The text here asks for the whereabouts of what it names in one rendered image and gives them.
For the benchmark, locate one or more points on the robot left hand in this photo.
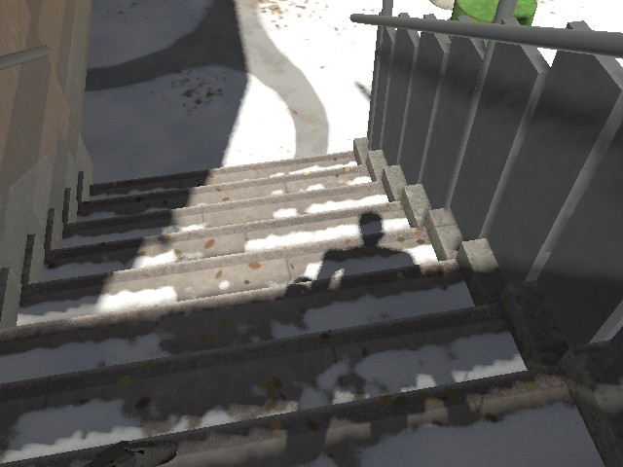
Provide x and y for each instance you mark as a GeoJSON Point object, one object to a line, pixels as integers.
{"type": "Point", "coordinates": [141, 454]}

